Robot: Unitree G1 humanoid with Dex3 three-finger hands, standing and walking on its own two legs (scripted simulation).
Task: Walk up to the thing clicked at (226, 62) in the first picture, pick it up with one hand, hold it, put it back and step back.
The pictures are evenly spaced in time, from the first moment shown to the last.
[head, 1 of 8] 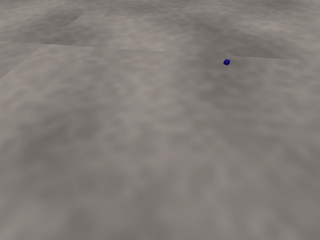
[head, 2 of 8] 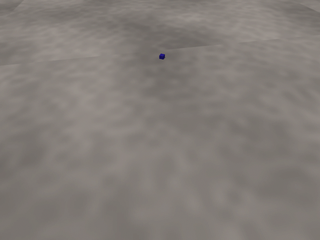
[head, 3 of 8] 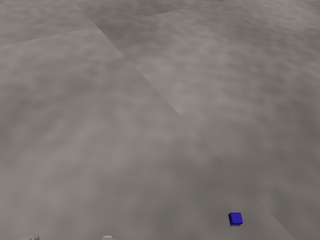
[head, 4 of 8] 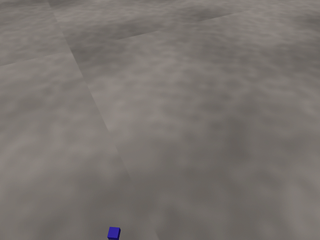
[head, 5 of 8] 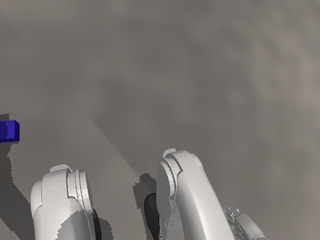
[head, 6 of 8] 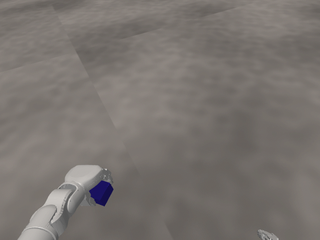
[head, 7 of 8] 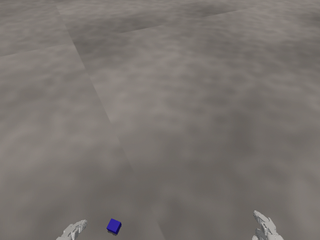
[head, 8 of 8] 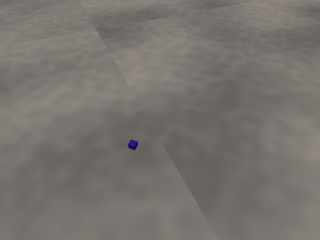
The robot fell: no
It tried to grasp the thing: yes
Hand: left
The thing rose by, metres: 0.69
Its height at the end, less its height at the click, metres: +0.00
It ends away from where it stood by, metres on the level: 0.01
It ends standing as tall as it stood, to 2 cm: yes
